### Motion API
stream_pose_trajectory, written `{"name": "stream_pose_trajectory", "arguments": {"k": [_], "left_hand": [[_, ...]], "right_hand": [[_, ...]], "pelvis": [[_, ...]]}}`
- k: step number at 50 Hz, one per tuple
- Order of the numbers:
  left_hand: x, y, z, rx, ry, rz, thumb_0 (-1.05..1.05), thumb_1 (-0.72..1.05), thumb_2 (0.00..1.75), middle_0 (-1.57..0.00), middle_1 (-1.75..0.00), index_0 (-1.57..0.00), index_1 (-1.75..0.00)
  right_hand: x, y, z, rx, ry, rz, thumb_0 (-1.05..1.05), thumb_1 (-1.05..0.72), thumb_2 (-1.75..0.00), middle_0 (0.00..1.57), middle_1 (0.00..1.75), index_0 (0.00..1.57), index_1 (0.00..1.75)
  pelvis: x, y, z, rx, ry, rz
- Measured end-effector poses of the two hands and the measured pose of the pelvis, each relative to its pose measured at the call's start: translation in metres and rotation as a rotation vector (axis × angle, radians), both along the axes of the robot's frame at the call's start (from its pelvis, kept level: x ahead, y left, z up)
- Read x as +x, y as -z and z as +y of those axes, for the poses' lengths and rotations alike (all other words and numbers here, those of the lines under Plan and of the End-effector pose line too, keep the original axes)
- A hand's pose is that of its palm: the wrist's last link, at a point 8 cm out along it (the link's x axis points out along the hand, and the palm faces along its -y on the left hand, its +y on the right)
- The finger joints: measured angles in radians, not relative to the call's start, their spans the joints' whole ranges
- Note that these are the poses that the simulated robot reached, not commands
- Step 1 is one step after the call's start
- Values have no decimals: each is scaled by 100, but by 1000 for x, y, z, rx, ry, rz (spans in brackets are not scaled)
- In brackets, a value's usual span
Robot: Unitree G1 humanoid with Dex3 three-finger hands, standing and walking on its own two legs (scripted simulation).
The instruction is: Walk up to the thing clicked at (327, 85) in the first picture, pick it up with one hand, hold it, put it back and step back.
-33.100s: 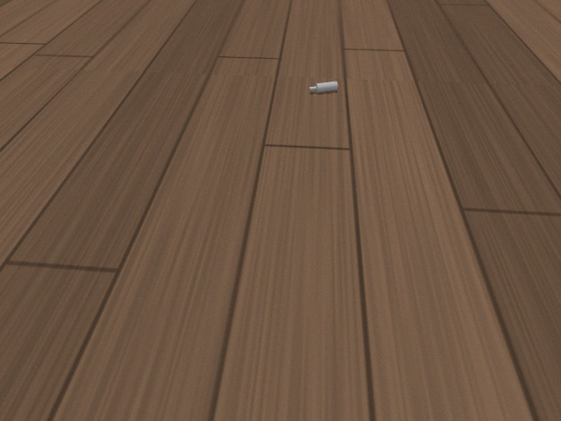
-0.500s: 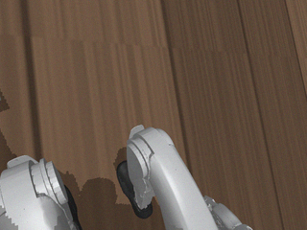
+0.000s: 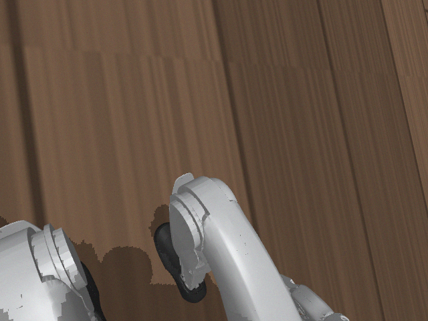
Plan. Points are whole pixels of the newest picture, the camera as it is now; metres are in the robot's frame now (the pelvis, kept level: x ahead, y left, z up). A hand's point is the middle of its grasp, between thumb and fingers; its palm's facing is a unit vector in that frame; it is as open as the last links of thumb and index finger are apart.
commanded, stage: rest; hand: left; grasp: from above
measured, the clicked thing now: out of the picture +0.44 +0.38 -0.27
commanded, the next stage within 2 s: open in 0.38 s
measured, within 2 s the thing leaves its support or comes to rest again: rests again in 0.30 s
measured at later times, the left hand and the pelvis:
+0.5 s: hand out of the picture +0.44 +0.35 -0.25, palm faces -0.42 -0.18 -0.89, open 8.9 cm; pelvis +0.00 +0.00 +0.00, yaw -1 degrees
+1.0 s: hand out of the picture +0.45 +0.35 -0.24, palm faces -0.42 -0.17 -0.89, open 12.1 cm; pelvis +0.00 +0.00 +0.00, yaw -1 degrees
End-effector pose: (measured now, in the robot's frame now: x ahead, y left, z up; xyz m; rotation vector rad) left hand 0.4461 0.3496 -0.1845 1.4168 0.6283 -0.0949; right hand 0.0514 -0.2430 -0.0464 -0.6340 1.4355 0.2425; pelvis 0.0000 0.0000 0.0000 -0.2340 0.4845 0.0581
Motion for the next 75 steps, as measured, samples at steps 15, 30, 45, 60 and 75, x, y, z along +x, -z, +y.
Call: {"name": "stream_pose_trajectory", "arguments": {"k": [15, 30, 45, 60, 75], "left_hand": [[4, 4, -1, 2, -8, -18, -1, 18, 31, -81, -41, -83, -37], [3, 4, 5, -1, -12, -8, -1, 19, 32, -78, -42, -80, -38], [5, 2, 4, 9, 1, -3, 0, -7, 60, -47, -64, -48, -63], [7, 3, 3, 7, -6, -9, 0, -35, 84, -23, -86, -24, -85], [6, 2, 5, 4, 0, -6, 0, -48, 98, -11, -99, -12, -99]], "right_hand": [[5, -2, 2, 6, -31, -8, 0, -91, -90, 20, 30, 21, 30], [7, -7, 6, 3, -46, -18, 0, -91, -90, 20, 30, 21, 30], [1, -8, 7, 10, -47, -9, 0, -90, -89, 20, 30, 21, 30], [-4, -10, 8, 8, -41, -4, 0, -90, -89, 20, 30, 21, 30], [1, -11, 7, 5, -52, -2, 0, -90, -89, 20, 30, 21, 30]], "pelvis": [[-1, 0, 0, -8, 8, -10], [-2, -2, 3, -18, 7, -17], [-4, -2, 2, -18, 8, -22], [-5, -3, 2, -19, 10, -23], [-4, -4, 2, -21, 9, -21]]}}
